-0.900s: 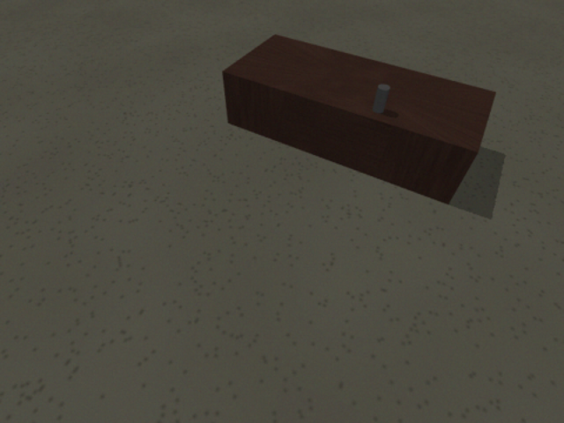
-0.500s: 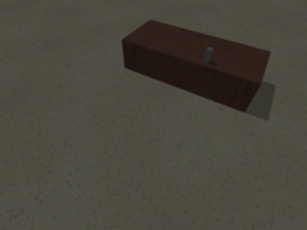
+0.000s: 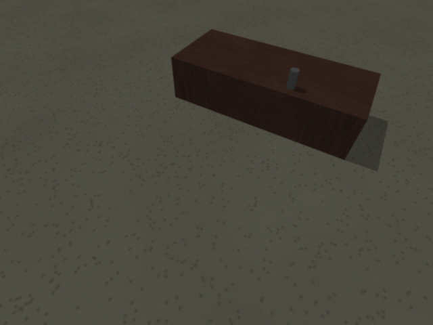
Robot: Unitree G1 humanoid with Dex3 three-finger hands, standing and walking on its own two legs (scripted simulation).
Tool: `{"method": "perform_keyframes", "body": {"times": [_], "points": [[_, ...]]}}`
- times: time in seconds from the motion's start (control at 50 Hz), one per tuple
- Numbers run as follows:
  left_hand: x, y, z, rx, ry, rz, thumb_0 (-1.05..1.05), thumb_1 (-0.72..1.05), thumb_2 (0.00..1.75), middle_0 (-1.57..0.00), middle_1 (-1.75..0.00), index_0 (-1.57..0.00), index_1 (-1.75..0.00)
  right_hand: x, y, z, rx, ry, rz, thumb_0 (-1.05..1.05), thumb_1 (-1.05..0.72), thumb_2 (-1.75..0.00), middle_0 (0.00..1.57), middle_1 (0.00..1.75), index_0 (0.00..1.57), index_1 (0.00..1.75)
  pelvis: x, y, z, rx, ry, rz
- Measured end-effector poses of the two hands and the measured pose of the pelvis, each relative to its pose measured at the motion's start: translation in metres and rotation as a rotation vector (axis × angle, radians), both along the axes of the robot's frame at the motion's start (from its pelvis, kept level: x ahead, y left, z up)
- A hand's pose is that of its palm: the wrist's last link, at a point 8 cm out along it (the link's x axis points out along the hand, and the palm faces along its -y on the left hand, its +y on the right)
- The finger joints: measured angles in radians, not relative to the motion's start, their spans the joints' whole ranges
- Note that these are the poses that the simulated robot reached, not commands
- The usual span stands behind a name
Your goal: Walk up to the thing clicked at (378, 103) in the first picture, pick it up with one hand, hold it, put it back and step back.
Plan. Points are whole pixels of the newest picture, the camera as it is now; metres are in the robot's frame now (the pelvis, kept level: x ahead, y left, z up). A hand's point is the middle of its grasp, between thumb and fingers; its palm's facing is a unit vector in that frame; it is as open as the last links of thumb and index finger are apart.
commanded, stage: stand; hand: left
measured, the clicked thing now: (292, 78) +1.51 -0.48 -0.39
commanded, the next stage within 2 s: walk up in 0.22 s
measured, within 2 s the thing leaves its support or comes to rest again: neither
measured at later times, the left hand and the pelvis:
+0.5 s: hand out of the picture +0.17 +0.23 -0.14, palm faces -0.20 -0.90 -0.38, open 7.4 cm; pelvis +0.05 -0.05 -0.01, yaw -10 degrees
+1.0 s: hand (170, 235) +0.37 +0.12 -0.17, palm faces -0.33 -0.88 -0.34, open 7.4 cm; pelvis +0.26 -0.13 -0.02, yaw -20 degrees
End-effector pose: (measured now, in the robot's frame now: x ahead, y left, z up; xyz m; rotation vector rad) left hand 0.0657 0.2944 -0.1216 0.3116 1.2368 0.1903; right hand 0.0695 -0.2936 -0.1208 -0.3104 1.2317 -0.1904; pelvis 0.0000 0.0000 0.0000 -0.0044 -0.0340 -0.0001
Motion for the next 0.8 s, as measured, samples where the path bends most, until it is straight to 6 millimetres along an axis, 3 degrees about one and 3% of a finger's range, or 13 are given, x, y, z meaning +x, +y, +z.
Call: {"method": "perform_keyframes", "body": {"times": [0.24,0.3,0.42,0.54,0.62,0.72,0.8], "points": [[-0.001,0.002,0.000,-0.007,0.003,0.003,0.01,0.91,0.90,-0.20,-0.30,-0.21,-0.30,-0.002,0.001,0.000,0.003,0.000,0.001,0.01,-0.91,-0.90,0.20,0.30,0.20,0.30,0.000,0.001,0.000,0.003,0.004,-0.006],[0.005,0.005,0.000,-0.011,0.022,-0.039,0.01,0.91,0.90,-0.20,-0.30,-0.21,-0.30,-0.002,-0.009,0.003,0.003,-0.082,-0.037,0.01,-0.91,-0.90,0.21,0.30,0.20,0.30,0.003,-0.002,-0.004,0.012,0.014,-0.058],[0.054,-0.003,0.014,0.010,0.006,-0.140,0.01,0.91,0.90,-0.20,-0.30,-0.21,-0.30,-0.025,-0.055,0.009,-0.044,-0.106,-0.125,0.01,-0.90,-0.90,0.21,0.30,0.21,0.30,0.022,-0.024,-0.006,0.029,0.009,-0.129],[0.128,-0.039,0.022,0.068,-0.065,-0.235,0.01,0.91,0.90,-0.20,-0.30,-0.20,-0.30,-0.030,-0.118,-0.009,-0.069,-0.074,-0.206,0.01,-0.90,-0.90,0.21,0.30,0.20,0.30,0.059,-0.066,-0.023,0.044,-0.012,-0.200],[0.164,-0.072,0.018,0.089,-0.159,-0.244,0.01,0.91,0.90,-0.20,-0.30,-0.20,-0.30,-0.010,-0.149,-0.026,-0.070,-0.043,-0.223,0.01,-0.91,-0.90,0.20,0.30,0.20,0.30,0.082,-0.094,-0.037,0.010,-0.021,-0.225],[0.181,-0.108,0.023,0.047,-0.122,-0.253,0.01,0.91,0.90,-0.20,-0.30,-0.21,-0.30,0.039,-0.155,-0.012,-0.018,-0.104,-0.212,0.01,-0.91,-0.90,0.20,0.30,0.20,0.30,0.115,-0.111,-0.019,-0.002,-0.021,-0.264],[0.202,-0.126,0.021,0.018,-0.080,-0.278,0.01,0.90,0.90,-0.20,-0.30,-0.21,-0.30,0.070,-0.156,0.000,0.004,-0.128,-0.211,0.01,-0.91,-0.90,0.20,0.30,0.20,0.30,0.148,-0.123,-0.011,-0.005,-0.010,-0.298]]}}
